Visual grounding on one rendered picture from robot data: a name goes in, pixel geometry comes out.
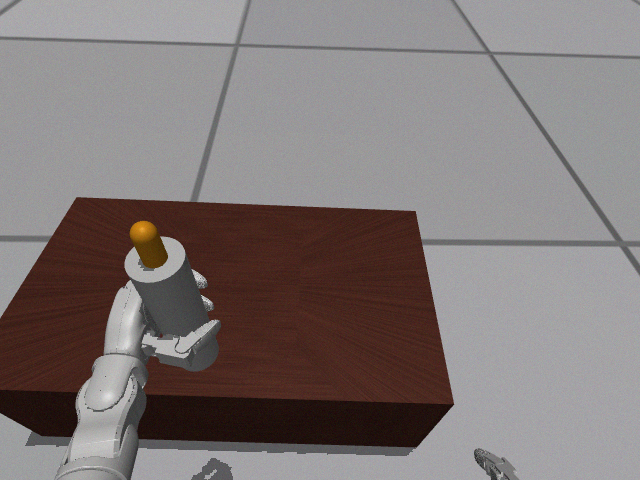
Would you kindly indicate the bottle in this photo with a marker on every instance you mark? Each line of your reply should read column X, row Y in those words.
column 160, row 271

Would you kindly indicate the left robot hand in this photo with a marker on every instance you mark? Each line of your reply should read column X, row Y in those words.
column 132, row 330

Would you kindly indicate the right robot hand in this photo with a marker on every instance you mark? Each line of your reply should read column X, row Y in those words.
column 498, row 469

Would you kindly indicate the left robot arm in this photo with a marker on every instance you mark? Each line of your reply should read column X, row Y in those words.
column 109, row 407

